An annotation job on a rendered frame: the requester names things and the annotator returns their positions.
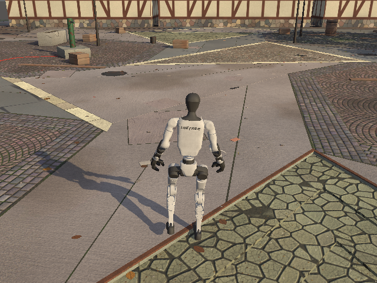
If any right robot forearm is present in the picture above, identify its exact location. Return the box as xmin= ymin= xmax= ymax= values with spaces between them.
xmin=212 ymin=143 xmax=223 ymax=164

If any right robot upper arm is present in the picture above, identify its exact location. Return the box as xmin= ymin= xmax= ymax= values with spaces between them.
xmin=204 ymin=120 xmax=218 ymax=152

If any left robot upper arm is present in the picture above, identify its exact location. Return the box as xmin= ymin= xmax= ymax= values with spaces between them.
xmin=160 ymin=117 xmax=179 ymax=149

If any right robot shin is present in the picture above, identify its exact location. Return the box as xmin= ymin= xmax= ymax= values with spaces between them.
xmin=195 ymin=194 xmax=204 ymax=232

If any robot left thigh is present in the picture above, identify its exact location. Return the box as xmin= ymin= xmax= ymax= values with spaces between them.
xmin=168 ymin=163 xmax=180 ymax=196

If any left robot forearm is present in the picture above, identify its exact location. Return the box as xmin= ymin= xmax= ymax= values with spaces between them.
xmin=153 ymin=140 xmax=165 ymax=161

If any robot left hand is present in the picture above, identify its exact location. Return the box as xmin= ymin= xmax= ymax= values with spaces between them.
xmin=151 ymin=158 xmax=164 ymax=171

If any robot right hand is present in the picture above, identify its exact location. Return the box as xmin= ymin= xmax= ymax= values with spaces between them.
xmin=212 ymin=160 xmax=225 ymax=173

